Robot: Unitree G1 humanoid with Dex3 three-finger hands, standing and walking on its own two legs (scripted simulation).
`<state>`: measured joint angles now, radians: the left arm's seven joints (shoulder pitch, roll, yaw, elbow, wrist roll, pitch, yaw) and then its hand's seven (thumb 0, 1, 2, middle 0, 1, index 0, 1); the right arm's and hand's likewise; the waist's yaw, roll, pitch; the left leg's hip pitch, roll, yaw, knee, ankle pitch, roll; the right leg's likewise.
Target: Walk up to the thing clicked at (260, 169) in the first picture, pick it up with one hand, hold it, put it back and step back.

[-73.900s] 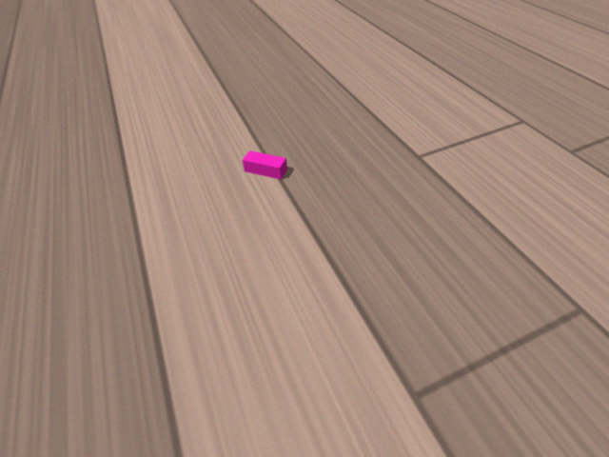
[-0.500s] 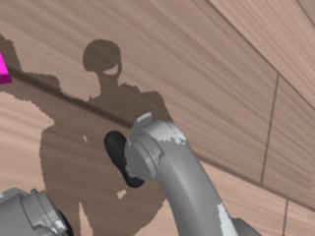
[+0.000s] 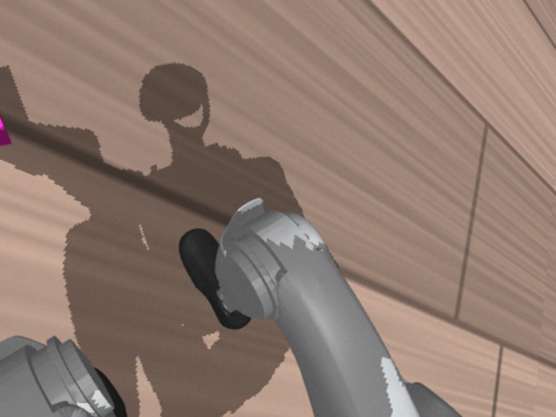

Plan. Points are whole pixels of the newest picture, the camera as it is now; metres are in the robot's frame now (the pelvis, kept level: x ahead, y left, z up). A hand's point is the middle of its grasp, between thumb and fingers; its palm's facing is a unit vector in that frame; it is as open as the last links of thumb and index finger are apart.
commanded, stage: open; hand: left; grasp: from above
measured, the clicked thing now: out of the picture +0.58 +0.18 -0.31
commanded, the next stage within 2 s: withdraw in 0.16 s
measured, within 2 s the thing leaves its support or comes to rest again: neither
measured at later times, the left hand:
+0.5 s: hand out of the picture +0.59 +0.16 -0.23, palm faces -0.34 -0.07 -0.94, open 13.5 cm
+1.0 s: hand out of the picture +0.59 +0.20 -0.12, palm faces -0.58 -0.08 -0.81, open 13.7 cm
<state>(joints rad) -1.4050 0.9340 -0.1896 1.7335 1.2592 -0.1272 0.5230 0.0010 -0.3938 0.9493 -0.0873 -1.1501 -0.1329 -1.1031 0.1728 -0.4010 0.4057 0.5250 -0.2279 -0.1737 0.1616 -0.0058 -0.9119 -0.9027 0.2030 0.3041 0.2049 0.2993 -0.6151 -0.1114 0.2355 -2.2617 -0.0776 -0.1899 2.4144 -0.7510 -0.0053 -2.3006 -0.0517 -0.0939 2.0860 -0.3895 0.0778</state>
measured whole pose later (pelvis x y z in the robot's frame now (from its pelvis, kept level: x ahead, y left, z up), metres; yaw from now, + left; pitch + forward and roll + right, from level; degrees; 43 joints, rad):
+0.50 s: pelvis +0.00 +0.00 +0.01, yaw +0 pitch +35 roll -14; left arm -1.43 0.92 -0.17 1.65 1.25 -0.09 0.52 0.00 -0.44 0.97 -0.11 -1.08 -0.14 -1.05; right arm 0.19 -0.38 0.39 0.53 -0.22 -0.16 0.16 -0.01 -0.92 -0.90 0.20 0.30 0.20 0.30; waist -0.59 -0.10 0.21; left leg -2.26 -0.08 -0.19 2.39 -0.75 -0.01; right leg -2.30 -0.06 -0.10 2.07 -0.40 0.07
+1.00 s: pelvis -0.01 +0.01 +0.02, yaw +3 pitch +35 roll -12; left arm -1.51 0.87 -0.18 1.41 1.15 -0.02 -0.11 0.00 -0.45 0.97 -0.11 -1.01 -0.12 -1.00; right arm 0.21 -0.42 0.29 0.45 -0.15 0.10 0.07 -0.01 -0.91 -0.90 0.20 0.30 0.20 0.30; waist -0.49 0.02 0.20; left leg -2.22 -0.09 -0.13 2.31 -0.69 0.02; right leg -2.25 -0.07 -0.05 2.02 -0.38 0.04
